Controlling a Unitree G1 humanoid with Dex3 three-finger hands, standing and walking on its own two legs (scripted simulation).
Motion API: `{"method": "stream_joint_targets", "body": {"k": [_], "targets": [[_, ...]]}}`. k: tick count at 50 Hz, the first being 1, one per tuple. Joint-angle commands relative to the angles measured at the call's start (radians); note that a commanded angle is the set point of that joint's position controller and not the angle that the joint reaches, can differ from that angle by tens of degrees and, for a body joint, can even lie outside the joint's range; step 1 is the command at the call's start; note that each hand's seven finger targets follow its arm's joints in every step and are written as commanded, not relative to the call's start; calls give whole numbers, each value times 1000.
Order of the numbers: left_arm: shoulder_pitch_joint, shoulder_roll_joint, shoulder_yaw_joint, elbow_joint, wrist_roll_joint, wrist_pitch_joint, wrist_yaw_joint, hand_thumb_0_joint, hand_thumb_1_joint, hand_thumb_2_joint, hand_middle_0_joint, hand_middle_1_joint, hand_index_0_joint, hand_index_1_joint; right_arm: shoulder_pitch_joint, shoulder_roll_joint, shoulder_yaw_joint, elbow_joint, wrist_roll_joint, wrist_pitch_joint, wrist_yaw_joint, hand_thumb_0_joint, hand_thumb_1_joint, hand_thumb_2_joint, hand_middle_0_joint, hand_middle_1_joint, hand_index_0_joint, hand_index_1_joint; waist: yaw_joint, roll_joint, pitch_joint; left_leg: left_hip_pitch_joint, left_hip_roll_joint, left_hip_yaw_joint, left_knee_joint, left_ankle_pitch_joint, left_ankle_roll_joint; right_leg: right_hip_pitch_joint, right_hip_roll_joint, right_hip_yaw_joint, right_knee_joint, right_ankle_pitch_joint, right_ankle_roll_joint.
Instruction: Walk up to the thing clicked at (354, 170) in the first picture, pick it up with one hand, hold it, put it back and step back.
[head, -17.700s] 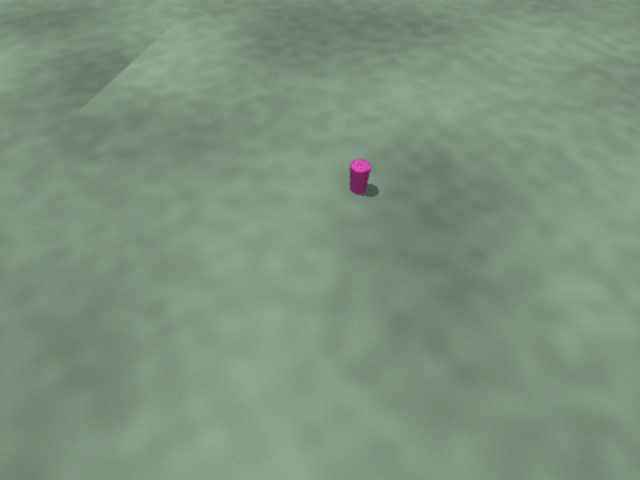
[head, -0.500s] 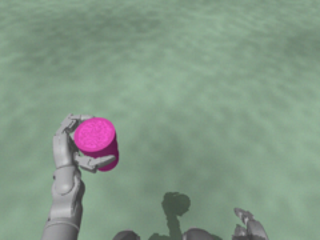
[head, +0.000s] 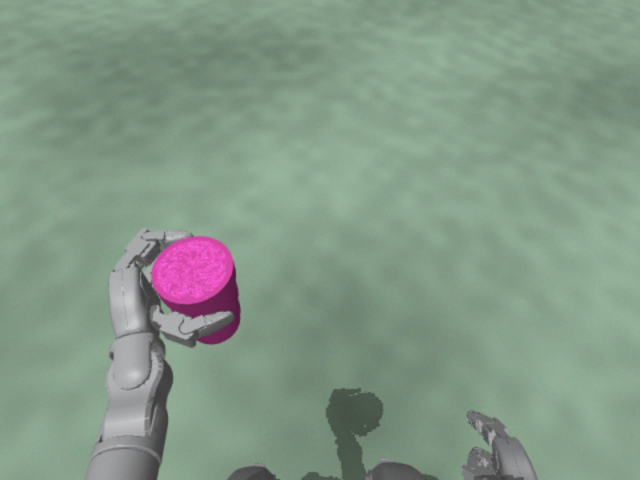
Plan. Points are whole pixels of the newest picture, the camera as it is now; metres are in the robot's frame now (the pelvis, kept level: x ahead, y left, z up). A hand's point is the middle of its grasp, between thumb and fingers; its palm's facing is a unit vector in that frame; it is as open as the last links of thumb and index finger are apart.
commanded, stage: hold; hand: left
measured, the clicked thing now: (205, 297) +0.33 +0.15 +0.02
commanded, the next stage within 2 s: crouch in 1.74 s
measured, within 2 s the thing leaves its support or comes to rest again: neither
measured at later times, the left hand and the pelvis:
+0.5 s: hand (185, 283) +0.33 +0.17 +0.05, palm faces +0.26 -0.97 +0.00, open 11.9 cm; pelvis +0.00 +0.00 +0.00, yaw +0 degrees
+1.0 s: hand (182, 288) +0.32 +0.18 +0.05, palm faces +0.25 -0.97 +0.00, open 11.9 cm; pelvis +0.00 +0.00 +0.00, yaw +0 degrees
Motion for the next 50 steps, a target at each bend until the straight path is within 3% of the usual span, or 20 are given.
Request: {"method": "stream_joint_targets", "body": {"k": [1,4,6,9,10,11,13,14,21,26,27,31,33,34,37,40,43,46,47,50], "targets": [[-282,112,35,-266,-13,-104,-7,0,-82,1112,-1121,-1273,-1135,-1281,-39,-129,-48,-131,5,-48,-6,0,-913,-904,200,300,200,300,1,16,-280,97,-32,-1,-145,250,5,166,30,3,-105,252,-16],[-318,88,0,-281,-15,-108,-15,0,-89,1098,-1106,-1262,-1121,-1269,-33,-128,-47,-127,3,-51,-5,0,-911,-903,200,300,200,300,-17,10,-288,114,-28,-4,-137,266,5,153,32,3,-102,269,-15],[-311,111,20,-295,-14,-111,-13,0,-82,1093,-1107,-1262,-1122,-1268,-34,-125,-46,-122,3,-50,-6,0,-915,-904,200,300,200,300,-3,26,-306,117,-33,0,-132,277,5,166,27,7,-105,282,-14],[-289,96,14,-270,-15,-109,-11,0,-98,1103,-1119,-1278,-1135,-1284,-34,-125,-47,-120,3,-53,-5,0,-914,-904,200,300,200,300,-8,11,-301,115,-30,-3,-128,299,5,168,29,3,-99,302,-12],[-313,114,34,-288,-19,-114,-10,0,-92,1096,-1112,-1265,-1126,-1273,-21,-131,-50,-117,3,-51,-5,0,-915,-904,200,300,200,300,-7,15,-317,119,-30,-3,-126,311,6,178,28,4,-97,314,-14],[-289,106,23,-285,-15,-112,-8,0,-88,1097,-1113,-1268,-1129,-1274,-29,-125,-46,-119,4,-49,-5,0,-913,-904,200,300,200,300,3,8,-309,121,-31,-3,-131,316,5,187,27,3,-97,320,-13],[-339,129,36,-303,-11,-113,-7,0,-80,1109,-1117,-1274,-1131,-1281,-35,-129,-47,-119,4,-46,-7,0,-911,-904,200,300,200,300,-4,32,-289,128,-30,-2,-140,288,4,163,29,5,-106,289,-15],[-320,104,18,-288,-11,-110,-7,0,-81,1103,-1113,-1269,-1130,-1274,-31,-126,-46,-120,2,-47,-6,0,-909,-903,200,300,200,300,-7,33,-297,136,-28,-6,-142,297,1,162,32,1,-99,289,-17],[-295,132,62,-239,-14,-113,-13,0,-84,1123,-1132,-1295,-1151,-1299,-36,-126,-48,-125,1,-41,-5,0,-909,-902,200,300,200,300,2,0,-298,101,-35,7,-123,300,10,189,24,13,-108,317,-7],[-288,100,22,-262,-17,-120,-20,0,-86,1127,-1137,-1299,-1153,-1305,-32,-131,-52,-127,3,-40,0,0,-912,-904,200,300,200,300,-5,15,-302,115,-33,4,-136,288,7,178,28,8,-108,294,-13],[-303,127,47,-271,-17,-121,-19,0,-87,1118,-1138,-1288,-1151,-1298,-28,-130,-51,-126,4,-40,-2,0,-912,-904,200,300,200,300,-1,2,-325,114,-34,5,-130,299,10,198,26,11,-110,310,-11],[-341,111,20,-296,-14,-120,-14,0,-76,1121,-1125,-1282,-1140,-1290,-32,-124,-44,-123,3,-44,-3,0,-911,-905,200,300,200,300,-13,27,-288,130,-31,0,-141,288,7,161,29,7,-110,293,-13],[-320,128,50,-258,-12,-116,-8,0,-88,1107,-1120,-1274,-1132,-1283,-33,-125,-46,-116,3,-43,-7,0,-912,-905,200,300,200,300,-4,9,-296,114,-33,3,-139,270,11,177,25,10,-118,283,-10],[-312,115,32,-255,-11,-114,-12,0,-79,1116,-1122,-1273,-1133,-1284,-40,-126,-46,-120,5,-43,-7,0,-909,-904,200,300,200,300,-6,-5,-278,112,-34,4,-141,264,13,172,24,10,-123,279,-9],[-326,131,47,-285,-12,-120,-12,0,-88,1112,-1127,-1274,-1140,-1284,-40,-124,-46,-121,3,-42,-6,0,-911,-904,200,300,200,300,7,25,-295,121,-35,3,-145,276,8,190,25,8,-119,282,-13],[-299,106,26,-226,-7,-108,-15,0,-54,1115,-1122,-1274,-1135,-1282,-41,-127,-48,-121,5,-39,-7,0,-907,-904,200,300,200,300,-7,3,-260,106,-35,5,-156,236,10,167,26,8,-131,246,-13],[-316,115,40,-217,-10,-108,-13,0,-54,1118,-1124,-1276,-1138,-1284,-46,-124,-46,-118,4,-46,-5,0,-908,-904,200,300,200,300,-6,5,-243,90,-36,5,-156,208,11,150,24,8,-135,220,-13],[-335,114,25,-269,-10,-123,-13,0,-61,1117,-1132,-1280,-1147,-1287,-56,-125,-46,-131,5,-48,-2,0,-905,-903,200,300,200,300,2,18,-274,97,-39,7,-162,187,9,171,24,9,-137,194,-15],[-334,131,44,-272,-8,-122,-10,0,-66,1110,-1126,-1273,-1138,-1282,-47,-126,-47,-129,5,-50,-5,0,-908,-904,200,300,200,300,4,16,-298,111,-39,7,-159,202,10,183,23,11,-137,209,-13],[-337,121,30,-282,-8,-119,-7,0,-63,1112,-1122,-1270,-1134,-1279,-42,-127,-47,-123,6,-54,-3,0,-910,-905,200,300,200,300,-5,27,-299,121,-32,-2,-162,223,6,169,31,3,-124,227,-17]]}}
